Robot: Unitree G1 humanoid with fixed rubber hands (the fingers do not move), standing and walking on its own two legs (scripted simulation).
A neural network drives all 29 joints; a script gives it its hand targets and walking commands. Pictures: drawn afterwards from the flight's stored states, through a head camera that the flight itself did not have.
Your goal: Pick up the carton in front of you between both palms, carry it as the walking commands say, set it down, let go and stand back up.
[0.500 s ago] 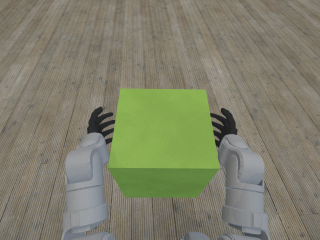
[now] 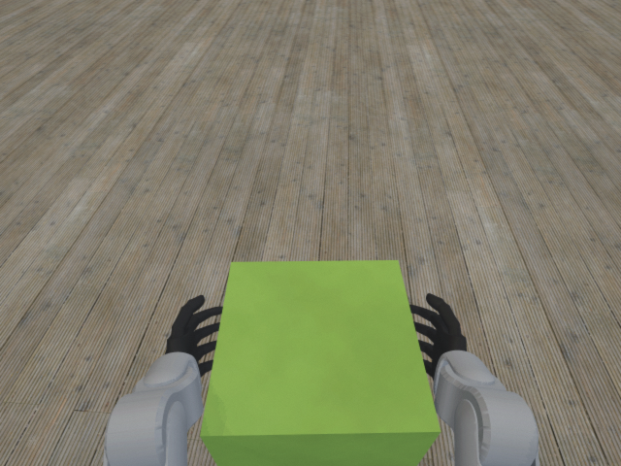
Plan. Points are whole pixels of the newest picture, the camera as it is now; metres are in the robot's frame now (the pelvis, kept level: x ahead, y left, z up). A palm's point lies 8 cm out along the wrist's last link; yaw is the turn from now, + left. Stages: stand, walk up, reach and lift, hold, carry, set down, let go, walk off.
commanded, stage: carry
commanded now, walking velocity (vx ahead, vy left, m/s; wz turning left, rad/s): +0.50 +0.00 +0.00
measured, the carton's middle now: (315, 383) +0.23 +0.01 -0.01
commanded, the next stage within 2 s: none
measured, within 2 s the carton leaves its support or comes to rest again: neither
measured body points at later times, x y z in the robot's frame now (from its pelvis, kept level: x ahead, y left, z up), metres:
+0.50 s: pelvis +0.29 +0.03 +0.00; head +0.30 +0.04 +0.45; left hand +0.56 +0.16 +0.08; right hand +0.52 -0.15 +0.08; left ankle +0.32 +0.14 -0.74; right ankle +0.28 -0.08 -0.71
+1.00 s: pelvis +0.42 +0.02 +0.00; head +0.41 +0.02 +0.45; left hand +0.67 +0.17 +0.08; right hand +0.66 -0.14 +0.08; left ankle +0.32 +0.14 -0.74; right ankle +0.39 -0.09 -0.74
